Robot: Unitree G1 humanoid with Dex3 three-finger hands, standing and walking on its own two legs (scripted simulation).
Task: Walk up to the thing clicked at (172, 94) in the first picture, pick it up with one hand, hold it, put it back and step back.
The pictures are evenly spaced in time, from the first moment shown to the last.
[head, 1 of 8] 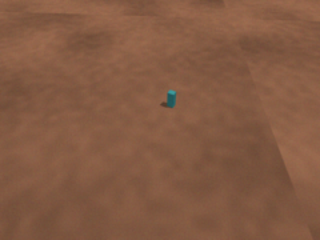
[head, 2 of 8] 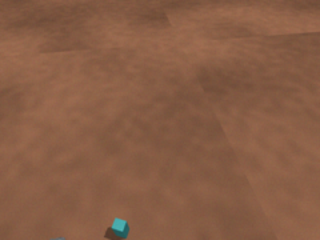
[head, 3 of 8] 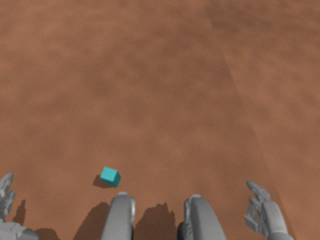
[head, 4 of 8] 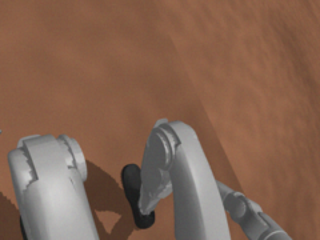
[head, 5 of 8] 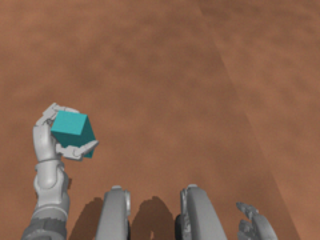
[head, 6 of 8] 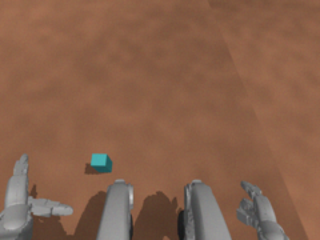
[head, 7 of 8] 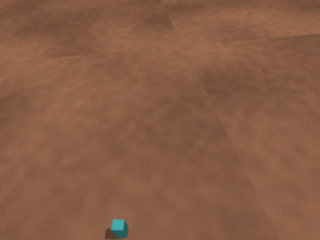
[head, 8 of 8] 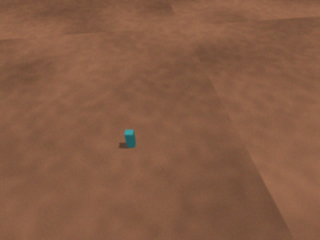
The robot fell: no
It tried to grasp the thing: yes
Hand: left
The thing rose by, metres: 0.69
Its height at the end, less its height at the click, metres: +0.00
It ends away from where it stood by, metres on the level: 0.02
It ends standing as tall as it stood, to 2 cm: yes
